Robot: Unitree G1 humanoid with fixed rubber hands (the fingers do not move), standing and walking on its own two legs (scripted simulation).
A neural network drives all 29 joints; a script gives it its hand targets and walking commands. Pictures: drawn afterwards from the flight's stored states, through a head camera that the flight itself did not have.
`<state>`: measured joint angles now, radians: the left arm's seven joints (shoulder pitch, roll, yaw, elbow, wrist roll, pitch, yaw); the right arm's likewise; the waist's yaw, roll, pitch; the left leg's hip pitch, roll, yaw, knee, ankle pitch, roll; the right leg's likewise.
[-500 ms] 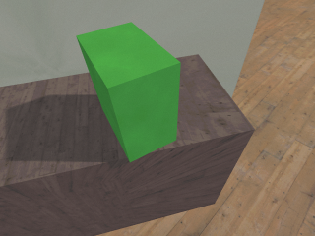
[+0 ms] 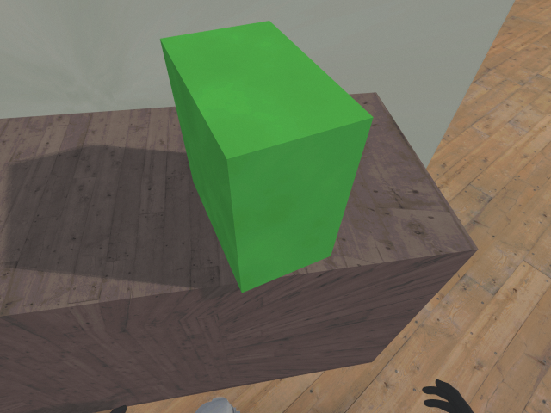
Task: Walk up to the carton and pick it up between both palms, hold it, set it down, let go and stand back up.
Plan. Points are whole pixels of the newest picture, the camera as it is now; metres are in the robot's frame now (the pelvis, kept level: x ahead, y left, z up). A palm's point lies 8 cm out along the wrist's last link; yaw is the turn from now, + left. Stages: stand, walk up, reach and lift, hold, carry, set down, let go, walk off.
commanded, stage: walk up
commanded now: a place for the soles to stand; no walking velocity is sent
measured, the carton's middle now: (255, 159) +0.46 +0.05 +0.12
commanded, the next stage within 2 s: reach and lift in 1.68 s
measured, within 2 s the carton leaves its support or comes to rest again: neither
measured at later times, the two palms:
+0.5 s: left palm out of the picture +0.09 +0.27 -0.09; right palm out of the picture +0.13 -0.26 -0.07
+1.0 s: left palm out of the picture +0.03 +0.27 -0.10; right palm (464, 400) +0.17 -0.25 -0.07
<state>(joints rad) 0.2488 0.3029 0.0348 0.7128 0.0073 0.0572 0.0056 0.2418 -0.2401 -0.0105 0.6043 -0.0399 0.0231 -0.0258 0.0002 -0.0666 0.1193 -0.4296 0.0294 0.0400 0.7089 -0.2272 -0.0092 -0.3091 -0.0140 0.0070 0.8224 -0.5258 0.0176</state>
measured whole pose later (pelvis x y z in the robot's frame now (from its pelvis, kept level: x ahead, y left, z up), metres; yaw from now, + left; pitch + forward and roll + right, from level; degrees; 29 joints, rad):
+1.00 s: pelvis +0.01 -0.02 +0.01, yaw +11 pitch -2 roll -2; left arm 0.30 0.32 0.03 0.71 0.01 0.04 -0.01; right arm 0.28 -0.27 -0.02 0.61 -0.02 0.03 -0.02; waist 0.02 -0.02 0.07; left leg -0.42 -0.04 -0.17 0.67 -0.22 -0.03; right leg -0.20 0.00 -0.18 0.64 -0.40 -0.04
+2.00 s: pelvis +0.01 -0.02 +0.02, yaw +6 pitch -3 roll -1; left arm 0.11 0.25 0.05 0.50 0.02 0.30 0.06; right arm 0.02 -0.19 -0.01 0.99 0.00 -0.20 0.10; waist 0.02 -0.09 0.09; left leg -0.32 0.04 -0.03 0.56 -0.18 -0.03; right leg -0.15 0.02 -0.08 0.55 -0.35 -0.03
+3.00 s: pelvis +0.05 -0.05 +0.04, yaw +2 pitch -2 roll +1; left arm 0.55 0.00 -0.03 -0.17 0.04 0.12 0.21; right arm 0.40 -0.36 0.12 0.23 0.34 -0.15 0.14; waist 0.06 -0.04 -0.04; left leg -0.14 0.08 0.01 0.27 -0.09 -0.06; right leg -0.01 0.07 -0.03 0.30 -0.25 -0.09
